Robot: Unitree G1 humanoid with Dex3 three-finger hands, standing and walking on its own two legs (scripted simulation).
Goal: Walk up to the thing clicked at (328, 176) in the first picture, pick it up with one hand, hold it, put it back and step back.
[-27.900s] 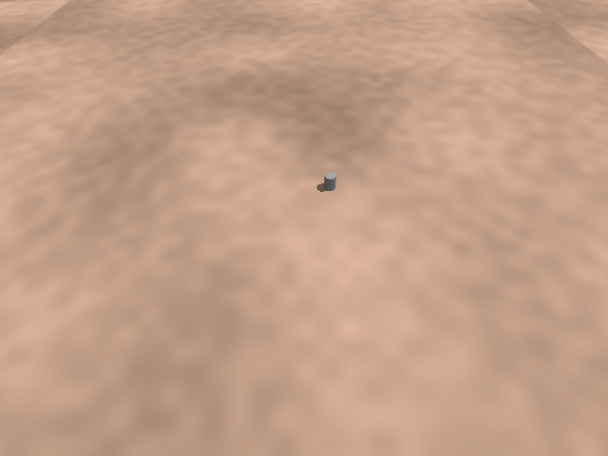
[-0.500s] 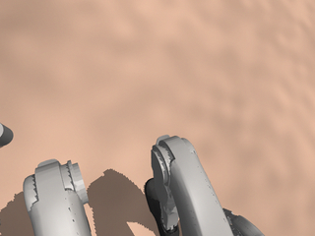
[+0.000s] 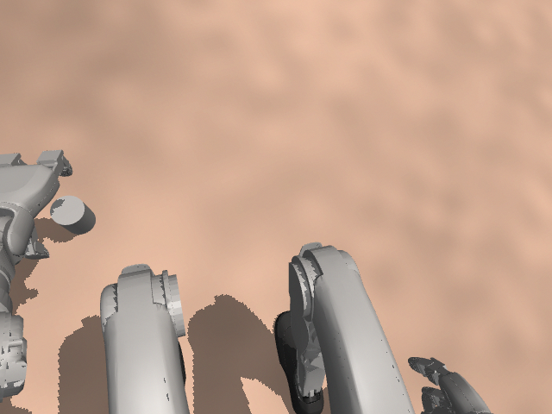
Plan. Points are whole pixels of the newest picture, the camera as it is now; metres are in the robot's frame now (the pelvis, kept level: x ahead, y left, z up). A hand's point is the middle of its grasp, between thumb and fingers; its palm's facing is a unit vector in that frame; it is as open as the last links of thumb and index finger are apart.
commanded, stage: withdraw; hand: left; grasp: from above
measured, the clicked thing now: (74, 215) +0.47 +0.31 -0.31
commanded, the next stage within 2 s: home in 0.16 s
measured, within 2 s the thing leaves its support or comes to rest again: neither
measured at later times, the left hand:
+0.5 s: hand (24, 209) +0.43 +0.32 -0.13, palm faces -0.44 -0.20 -0.88, open 12.6 cm
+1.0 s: hand out of the picture +0.28 +0.26 +0.09, palm faces -0.11 -0.84 -0.53, open 7.5 cm
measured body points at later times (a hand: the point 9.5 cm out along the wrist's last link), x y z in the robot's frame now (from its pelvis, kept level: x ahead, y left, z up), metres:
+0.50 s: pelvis +0.01 +0.00 +0.01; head +0.23 +0.05 +0.40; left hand +0.45 +0.32 -0.08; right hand +0.08 -0.25 -0.12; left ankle +0.10 +0.14 -0.32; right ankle +0.11 -0.12 -0.32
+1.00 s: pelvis +0.03 +0.01 +0.19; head +0.15 +0.06 +0.62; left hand +0.28 +0.30 +0.13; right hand +0.27 -0.21 +0.11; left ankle +0.10 +0.14 -0.32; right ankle +0.11 -0.12 -0.32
